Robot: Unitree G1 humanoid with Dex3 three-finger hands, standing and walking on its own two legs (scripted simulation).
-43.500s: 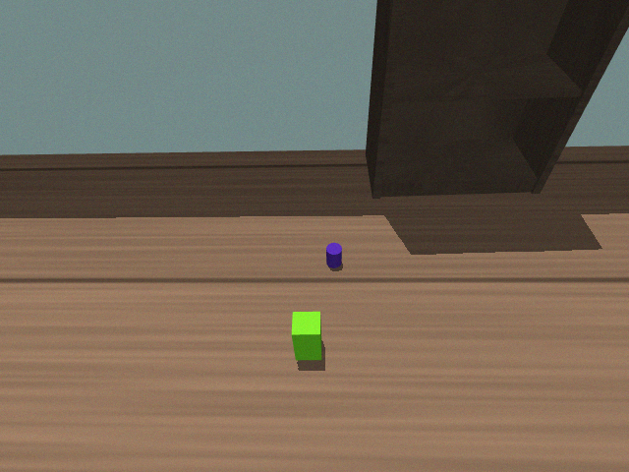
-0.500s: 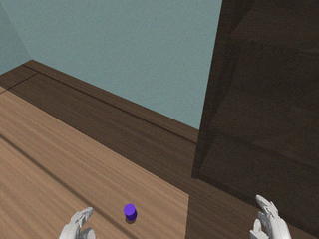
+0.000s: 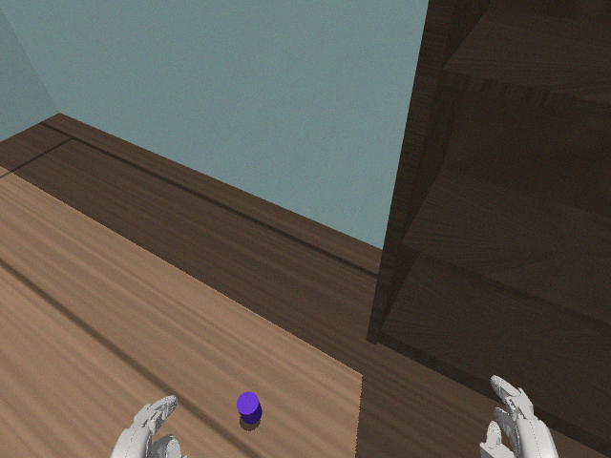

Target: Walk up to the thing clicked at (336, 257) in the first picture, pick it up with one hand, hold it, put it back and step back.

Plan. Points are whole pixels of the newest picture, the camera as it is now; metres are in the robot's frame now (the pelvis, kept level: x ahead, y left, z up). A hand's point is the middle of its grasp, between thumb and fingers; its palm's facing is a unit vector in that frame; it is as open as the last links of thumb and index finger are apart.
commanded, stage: home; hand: left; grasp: from above
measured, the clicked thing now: (249, 408) +0.43 +0.21 -0.67
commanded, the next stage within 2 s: stand in 0.20 s
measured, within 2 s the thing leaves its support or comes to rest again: neither
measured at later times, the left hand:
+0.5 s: hand out of the picture +0.14 +0.23 -0.09, palm faces +0.03 -0.94 -0.33, open 7.4 cm
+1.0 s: hand out of the picture +0.03 +0.24 -0.10, palm faces +0.07 -0.94 -0.32, open 7.4 cm
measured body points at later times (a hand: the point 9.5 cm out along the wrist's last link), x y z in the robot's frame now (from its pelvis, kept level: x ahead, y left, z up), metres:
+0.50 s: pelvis -0.01 +0.00 +0.02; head +0.01 +0.01 +0.47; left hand +0.13 +0.27 -0.07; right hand +0.13 -0.27 -0.09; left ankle +0.01 +0.13 -0.68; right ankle +0.00 -0.14 -0.68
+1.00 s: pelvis +0.00 +0.00 +0.06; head -0.01 +0.00 +0.51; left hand +0.03 +0.29 -0.08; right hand +0.08 -0.27 -0.08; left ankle +0.01 +0.13 -0.68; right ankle +0.00 -0.14 -0.68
